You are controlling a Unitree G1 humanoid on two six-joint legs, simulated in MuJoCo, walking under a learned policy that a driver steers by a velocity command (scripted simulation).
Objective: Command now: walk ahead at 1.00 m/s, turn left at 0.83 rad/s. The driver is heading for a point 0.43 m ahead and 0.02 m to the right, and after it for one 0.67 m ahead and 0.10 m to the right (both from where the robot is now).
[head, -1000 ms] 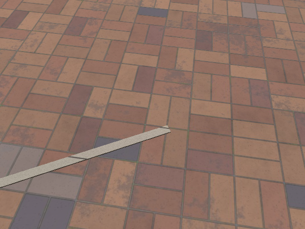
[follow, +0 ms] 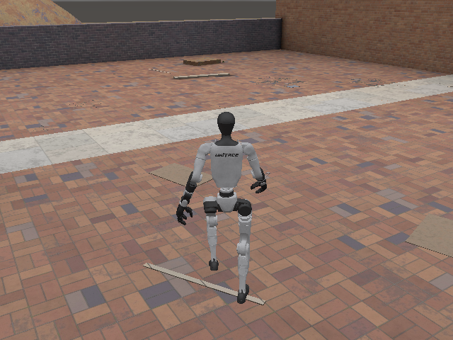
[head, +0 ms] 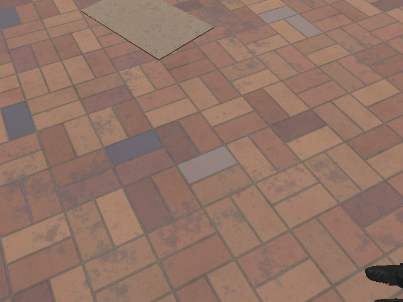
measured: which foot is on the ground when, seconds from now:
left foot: up 0.00-0.14, down 0.16-0.52, up 0.54-1.00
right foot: down 0.00-0.16, up 0.18-0.52, down 0.54-1.00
